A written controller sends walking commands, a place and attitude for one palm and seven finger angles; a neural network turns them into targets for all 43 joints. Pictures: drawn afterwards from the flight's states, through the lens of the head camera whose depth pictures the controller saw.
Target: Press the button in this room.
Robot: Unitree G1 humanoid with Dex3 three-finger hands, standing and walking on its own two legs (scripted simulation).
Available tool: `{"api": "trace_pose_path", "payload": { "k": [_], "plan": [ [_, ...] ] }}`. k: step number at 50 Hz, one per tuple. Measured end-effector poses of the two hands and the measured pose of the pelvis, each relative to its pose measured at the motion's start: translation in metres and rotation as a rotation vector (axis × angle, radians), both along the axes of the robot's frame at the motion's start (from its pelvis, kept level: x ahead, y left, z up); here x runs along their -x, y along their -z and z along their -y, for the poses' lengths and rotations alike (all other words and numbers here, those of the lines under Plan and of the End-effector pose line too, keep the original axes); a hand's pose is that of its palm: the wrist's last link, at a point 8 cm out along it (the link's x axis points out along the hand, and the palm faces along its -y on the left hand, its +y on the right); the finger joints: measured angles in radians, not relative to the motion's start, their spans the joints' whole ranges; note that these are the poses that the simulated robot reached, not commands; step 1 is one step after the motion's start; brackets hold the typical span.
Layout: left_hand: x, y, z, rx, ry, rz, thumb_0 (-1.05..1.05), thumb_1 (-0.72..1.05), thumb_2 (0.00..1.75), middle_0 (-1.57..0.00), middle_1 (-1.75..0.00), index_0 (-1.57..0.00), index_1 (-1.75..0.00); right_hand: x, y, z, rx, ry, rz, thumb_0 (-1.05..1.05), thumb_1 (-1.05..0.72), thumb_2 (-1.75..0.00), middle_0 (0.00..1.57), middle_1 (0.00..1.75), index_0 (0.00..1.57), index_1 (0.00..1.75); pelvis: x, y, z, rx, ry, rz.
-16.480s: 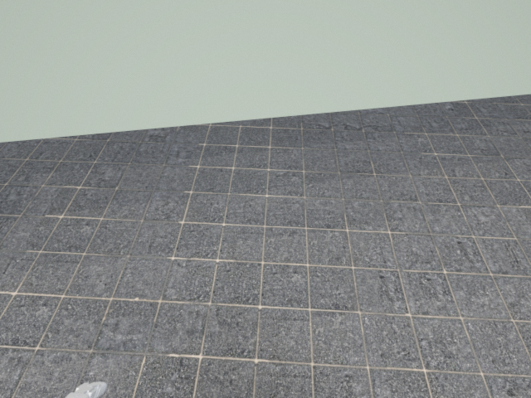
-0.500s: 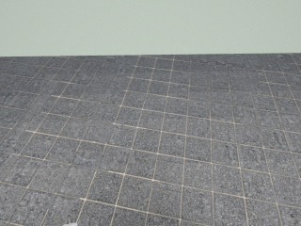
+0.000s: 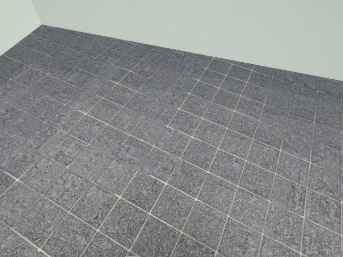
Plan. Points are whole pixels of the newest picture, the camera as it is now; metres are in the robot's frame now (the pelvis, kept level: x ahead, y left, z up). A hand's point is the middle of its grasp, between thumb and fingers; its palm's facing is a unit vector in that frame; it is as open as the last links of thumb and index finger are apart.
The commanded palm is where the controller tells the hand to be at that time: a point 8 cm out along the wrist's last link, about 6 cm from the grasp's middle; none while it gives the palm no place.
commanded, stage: turn or walk to find it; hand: left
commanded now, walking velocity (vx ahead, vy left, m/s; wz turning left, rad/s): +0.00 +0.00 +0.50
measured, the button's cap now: out of the picture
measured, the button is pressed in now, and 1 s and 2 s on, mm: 0 0 0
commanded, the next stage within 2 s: none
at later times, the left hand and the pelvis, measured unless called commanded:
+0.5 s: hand out of the picture +0.07 +0.19 -0.13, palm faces +0.23 -0.93 -0.29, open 7.4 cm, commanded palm none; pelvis -0.01 -0.03 +0.01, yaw +14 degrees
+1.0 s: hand out of the picture -0.12 +0.20 -0.17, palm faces +0.53 -0.81 -0.26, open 7.4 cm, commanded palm none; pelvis -0.03 +0.00 +0.01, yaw +30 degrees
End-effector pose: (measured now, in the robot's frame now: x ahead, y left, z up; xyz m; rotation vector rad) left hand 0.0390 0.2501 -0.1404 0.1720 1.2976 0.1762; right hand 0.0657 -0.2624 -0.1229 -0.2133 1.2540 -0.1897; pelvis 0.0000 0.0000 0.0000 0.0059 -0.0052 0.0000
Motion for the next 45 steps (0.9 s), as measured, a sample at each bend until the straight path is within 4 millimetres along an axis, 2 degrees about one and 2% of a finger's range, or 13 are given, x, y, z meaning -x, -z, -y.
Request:
{"api": "trace_pose_path", "payload": {
  "k": [4,11,15,19,23,28,35,40,45],
  "plan": [
    [0.015,-0.001,-0.024,-0.017,-0.045,-0.052,0.01,0.91,0.9,-0.2,-0.3,-0.2,-0.3,-0.022,-0.014,-0.017,0.016,-0.05,0.064,0.01,-0.91,-0.89,0.2,0.3,0.2,0.29,0.002,-0.005,-0.009,0.013,-0.021,0.001],
    [0.002,-0.022,-0.036,-0.033,-0.087,0.041,0.01,0.91,0.9,-0.2,-0.3,-0.2,-0.3,-0.034,-0.021,-0.033,-0.002,-0.119,0.065,0.01,-0.91,-0.89,0.2,0.3,0.2,0.29,0.003,-0.018,-0.014,0.024,-0.088,-0.007],
    [-0.011,-0.031,-0.03,-0.047,-0.098,0.101,0.01,0.91,0.9,-0.2,-0.3,-0.2,-0.3,-0.034,-0.015,-0.032,-0.026,-0.138,0.051,0.01,-0.91,-0.89,0.2,0.3,0.2,0.29,0.004,-0.018,-0.008,0.017,-0.13,-0.007],
    [-0.022,-0.038,-0.015,-0.063,-0.107,0.158,0.01,0.91,0.9,-0.2,-0.3,-0.2,-0.3,-0.03,-0.003,-0.022,-0.052,-0.153,0.022,0.01,-0.91,-0.89,0.2,0.3,0.2,0.29,0.005,-0.015,0.005,0.005,-0.174,-0.009],
    [-0.019,-0.043,0.005,-0.093,-0.125,0.201,0.01,0.91,0.9,-0.2,-0.3,-0.2,-0.3,-0.031,0.016,-0.005,-0.081,-0.167,-0.004,0.01,-0.91,-0.89,0.2,0.3,0.2,0.29,0.006,-0.007,0.023,-0.005,-0.217,-0.006],
    [0.015,-0.051,0.026,-0.098,-0.196,0.165,0.01,0.91,0.9,-0.2,-0.3,-0.2,-0.3,-0.037,0.015,0.007,-0.089,-0.215,-0.043,0.01,-0.91,-0.89,0.2,0.3,0.2,0.29,0.006,-0.015,0.034,-0.028,-0.278,0.002],
    [0.066,-0.046,0.043,-0.075,-0.311,0.084,0.01,0.9,0.9,-0.2,-0.3,-0.2,-0.3,-0.049,0.01,0.008,-0.07,-0.305,-0.092,0.01,-0.91,-0.9,0.2,0.3,0.2,0.29,0.006,-0.019,0.039,-0.039,-0.363,0.0],
    [0.111,-0.034,0.044,-0.047,-0.4,0.019,0.01,0.9,0.9,-0.2,-0.3,-0.2,-0.3,-0.072,0.006,-0.014,-0.047,-0.397,-0.084,0.01,-0.91,-0.9,0.2,0.3,0.19,0.29,0.012,-0.017,0.031,-0.033,-0.422,-0.004],
    [0.161,-0.012,0.03,-0.018,-0.5,-0.036,0.01,0.9,0.9,-0.2,-0.3,-0.2,-0.3,-0.103,0.0,-0.056,-0.024,-0.51,0.007,0.01,-0.91,-0.9,0.2,0.3,0.19,0.29,0.023,-0.006,0.013,-0.004,-0.484,-0.004]
  ]
}}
